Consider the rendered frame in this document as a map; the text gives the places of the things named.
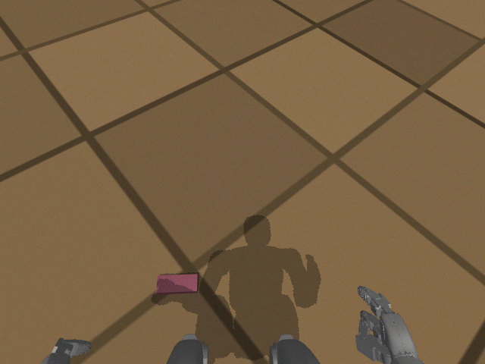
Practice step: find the small box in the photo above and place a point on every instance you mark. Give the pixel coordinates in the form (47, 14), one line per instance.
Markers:
(172, 284)

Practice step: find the right robot hand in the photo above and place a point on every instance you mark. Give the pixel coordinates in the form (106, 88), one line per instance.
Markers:
(391, 337)

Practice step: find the left robot hand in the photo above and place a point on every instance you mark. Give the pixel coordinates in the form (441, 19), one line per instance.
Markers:
(66, 349)

